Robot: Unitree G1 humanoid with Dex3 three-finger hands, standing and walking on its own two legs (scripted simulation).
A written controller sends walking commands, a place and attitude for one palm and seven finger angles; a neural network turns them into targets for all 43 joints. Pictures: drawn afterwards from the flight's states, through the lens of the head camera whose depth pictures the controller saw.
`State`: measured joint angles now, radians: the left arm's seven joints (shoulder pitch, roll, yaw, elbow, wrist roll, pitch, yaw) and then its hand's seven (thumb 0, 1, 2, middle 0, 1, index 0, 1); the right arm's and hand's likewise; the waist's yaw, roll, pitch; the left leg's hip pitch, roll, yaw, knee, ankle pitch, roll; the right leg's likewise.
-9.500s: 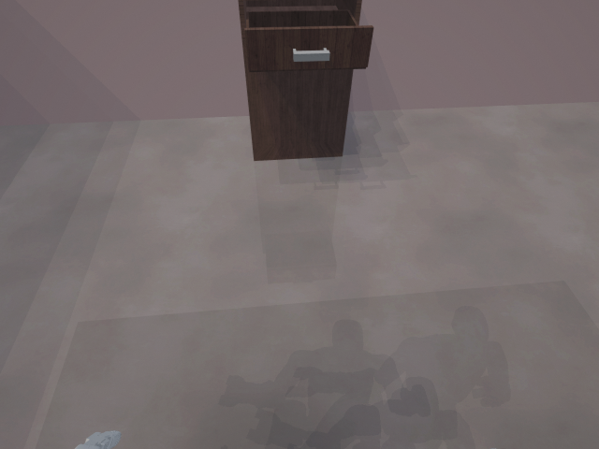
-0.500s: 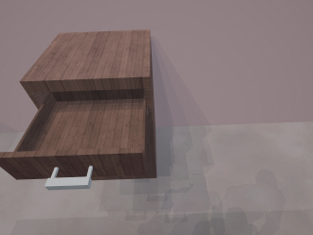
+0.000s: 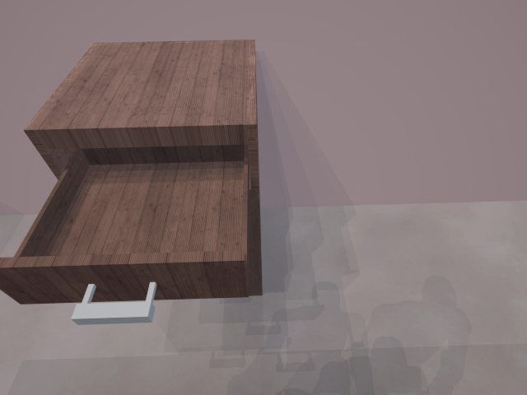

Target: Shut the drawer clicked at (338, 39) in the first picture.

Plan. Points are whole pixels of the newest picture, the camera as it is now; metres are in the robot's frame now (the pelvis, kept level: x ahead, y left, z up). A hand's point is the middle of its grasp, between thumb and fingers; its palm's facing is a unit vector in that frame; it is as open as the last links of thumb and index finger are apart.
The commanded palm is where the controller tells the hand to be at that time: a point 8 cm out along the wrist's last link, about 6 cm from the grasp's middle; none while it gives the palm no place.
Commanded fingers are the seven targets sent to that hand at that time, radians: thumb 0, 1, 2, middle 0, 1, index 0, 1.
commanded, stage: look again from close up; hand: left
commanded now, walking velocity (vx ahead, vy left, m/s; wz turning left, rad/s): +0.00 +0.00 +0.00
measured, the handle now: (118, 300) +0.29 +0.27 -0.06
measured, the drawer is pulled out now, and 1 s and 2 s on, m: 0.30 0.27 0.27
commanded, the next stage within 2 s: raise the hand and make a fist in 0.34 s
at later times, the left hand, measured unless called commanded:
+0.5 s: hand out of the picture +0.07 +0.24 -0.15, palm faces +0.11 -0.97 -0.20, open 7.3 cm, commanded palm +0.10 +0.27 -0.06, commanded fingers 0.00 0.90 0.90 -0.28 -0.39 -0.28 -0.39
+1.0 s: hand out of the picture +0.13 +0.20 -0.03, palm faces +0.08 -0.99 -0.06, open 5.2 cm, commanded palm +0.10 +0.27 -0.02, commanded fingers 0.00 0.90 0.90 -0.78 -0.93 -0.78 -0.93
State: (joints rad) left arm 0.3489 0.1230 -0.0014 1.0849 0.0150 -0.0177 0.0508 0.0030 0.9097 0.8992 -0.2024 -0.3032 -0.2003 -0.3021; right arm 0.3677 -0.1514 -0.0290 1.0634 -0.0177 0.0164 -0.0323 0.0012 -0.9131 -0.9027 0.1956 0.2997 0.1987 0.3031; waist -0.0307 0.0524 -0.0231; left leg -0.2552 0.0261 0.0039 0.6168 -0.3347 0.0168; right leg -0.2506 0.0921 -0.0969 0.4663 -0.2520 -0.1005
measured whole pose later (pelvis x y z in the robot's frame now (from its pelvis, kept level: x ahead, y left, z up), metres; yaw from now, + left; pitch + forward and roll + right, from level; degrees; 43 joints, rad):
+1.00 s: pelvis -0.06 +0.01 -0.08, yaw +3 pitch +13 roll +0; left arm 0.47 0.21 0.10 -0.03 -0.23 -0.44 -0.22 0.01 0.90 0.90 -0.59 -0.73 -0.58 -0.72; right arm 0.13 -0.22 0.02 0.48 0.03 -0.23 -0.01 0.01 -0.91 -0.90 0.20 0.30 0.20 0.30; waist 0.04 0.00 -0.13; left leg -0.83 -0.04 -0.01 1.16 -0.54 0.02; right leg -0.88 0.02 -0.15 1.11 -0.45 -0.10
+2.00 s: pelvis -0.03 +0.05 -0.05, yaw +2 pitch +8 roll -2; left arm 0.81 0.19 0.07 -0.40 -0.24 -0.31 -0.19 0.01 0.91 0.90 -1.39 -1.60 -1.39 -1.60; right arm 0.24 -0.21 0.03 0.50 0.04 -0.26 -0.02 0.01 -0.91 -0.90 0.20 0.30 0.20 0.30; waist 0.02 0.05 -0.14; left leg -0.60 -0.05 0.00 0.96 -0.51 0.07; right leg -0.63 0.03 -0.12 0.89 -0.40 -0.05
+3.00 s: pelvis -0.02 +0.01 -0.06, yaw +3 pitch +14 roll -1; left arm 0.59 0.21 0.17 -0.09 -0.29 -0.43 -0.25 0.01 0.90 0.90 -1.40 -1.60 -1.40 -1.60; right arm 0.22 -0.23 0.00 0.55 0.04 -0.22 -0.04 0.01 -0.91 -0.90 0.20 0.30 0.20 0.30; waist -0.01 0.03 -0.14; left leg -0.75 -0.03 -0.02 1.05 -0.54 0.03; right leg -0.79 0.05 -0.15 0.98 -0.44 -0.10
